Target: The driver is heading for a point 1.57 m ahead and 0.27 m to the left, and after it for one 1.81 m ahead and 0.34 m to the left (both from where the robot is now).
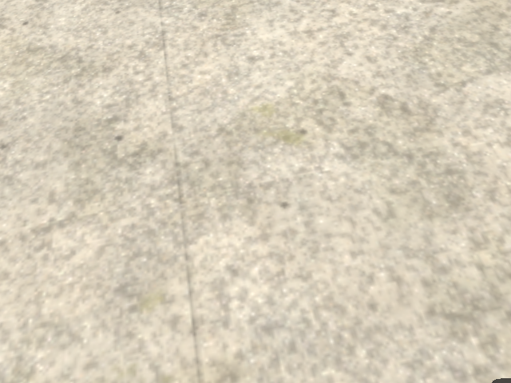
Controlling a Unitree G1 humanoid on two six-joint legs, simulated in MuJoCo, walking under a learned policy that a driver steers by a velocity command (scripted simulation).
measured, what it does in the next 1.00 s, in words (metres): walks ahead, turning left: left foot, then right foot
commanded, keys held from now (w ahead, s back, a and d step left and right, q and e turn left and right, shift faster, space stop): shift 0.06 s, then q+shift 0.46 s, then w+q+shift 0.14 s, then w+shift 0.12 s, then w+e+shift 0.22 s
